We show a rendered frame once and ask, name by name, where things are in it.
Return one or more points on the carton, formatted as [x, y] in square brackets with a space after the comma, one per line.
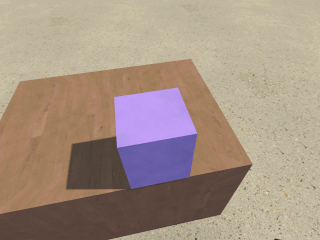
[155, 137]

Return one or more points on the pedestal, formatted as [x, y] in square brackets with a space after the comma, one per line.
[61, 175]

